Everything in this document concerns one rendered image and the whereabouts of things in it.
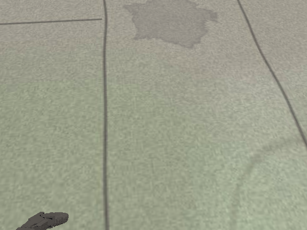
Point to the robot left hand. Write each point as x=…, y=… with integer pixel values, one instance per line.
x=42, y=221

